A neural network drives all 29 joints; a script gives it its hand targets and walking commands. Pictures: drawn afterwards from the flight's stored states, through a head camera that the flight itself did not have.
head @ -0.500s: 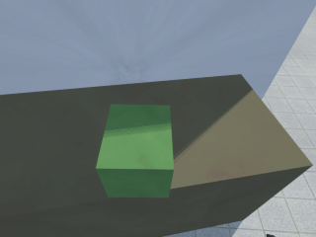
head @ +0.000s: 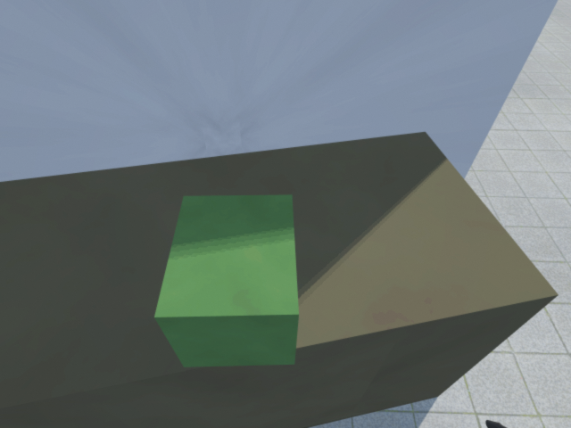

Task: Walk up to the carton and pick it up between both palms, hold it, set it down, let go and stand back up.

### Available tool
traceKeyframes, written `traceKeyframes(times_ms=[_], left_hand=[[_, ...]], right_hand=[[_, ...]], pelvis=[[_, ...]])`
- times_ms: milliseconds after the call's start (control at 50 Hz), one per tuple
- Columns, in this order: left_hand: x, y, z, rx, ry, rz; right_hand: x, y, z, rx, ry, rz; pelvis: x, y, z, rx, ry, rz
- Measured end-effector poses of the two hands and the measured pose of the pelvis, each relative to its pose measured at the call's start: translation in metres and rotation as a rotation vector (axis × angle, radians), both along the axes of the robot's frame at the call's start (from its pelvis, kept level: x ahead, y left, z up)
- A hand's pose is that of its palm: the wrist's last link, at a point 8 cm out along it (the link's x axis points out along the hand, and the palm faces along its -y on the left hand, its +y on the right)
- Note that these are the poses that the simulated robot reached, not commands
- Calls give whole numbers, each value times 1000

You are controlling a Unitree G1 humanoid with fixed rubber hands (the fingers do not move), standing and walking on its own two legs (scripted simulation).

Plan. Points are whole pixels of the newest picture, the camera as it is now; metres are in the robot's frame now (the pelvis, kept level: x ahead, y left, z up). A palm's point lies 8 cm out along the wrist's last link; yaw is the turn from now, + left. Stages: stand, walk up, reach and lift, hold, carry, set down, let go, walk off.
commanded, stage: stand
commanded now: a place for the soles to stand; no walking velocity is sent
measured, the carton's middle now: (238, 279) +0.36 +0.07 -0.02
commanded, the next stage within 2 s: reach and lift in 0.16 s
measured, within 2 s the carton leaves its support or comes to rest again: neither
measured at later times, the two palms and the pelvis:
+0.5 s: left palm out of the picture +0.16 +0.29 -0.09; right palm (482, 406) +0.18 -0.28 -0.09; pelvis -0.01 +0.00 -0.02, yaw +3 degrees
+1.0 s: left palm out of the picture +0.14 +0.29 -0.06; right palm out of the picture +0.14 -0.22 -0.05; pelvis -0.03 +0.02 -0.01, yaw +1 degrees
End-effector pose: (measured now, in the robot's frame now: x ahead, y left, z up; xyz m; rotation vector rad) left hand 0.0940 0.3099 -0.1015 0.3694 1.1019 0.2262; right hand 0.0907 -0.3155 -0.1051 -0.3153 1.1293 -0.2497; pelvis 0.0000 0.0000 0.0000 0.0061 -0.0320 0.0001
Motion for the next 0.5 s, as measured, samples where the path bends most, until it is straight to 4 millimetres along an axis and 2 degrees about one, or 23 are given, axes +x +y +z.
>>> traceKeyframes(times_ms=[220,280,360,420,500], left_hand=[[-3,-1,-2,-1,25,23],[21,3,-4,9,49,80],[69,-9,-1,-27,-5,51],[69,-12,1,-32,14,56],[63,-18,10,-52,-36,35]], right_hand=[[-8,-1,-2,-5,7,10],[20,6,-3,2,-65,87],[67,17,3,10,-181,126],[86,25,10,23,-243,135],[87,33,18,25,-285,155]], pelvis=[[-2,-2,-1,4,7,-8],[-11,-3,-9,12,7,17],[-19,-3,-19,11,-7,37],[-16,-2,-20,8,-16,43],[-9,0,-16,7,-35,50]])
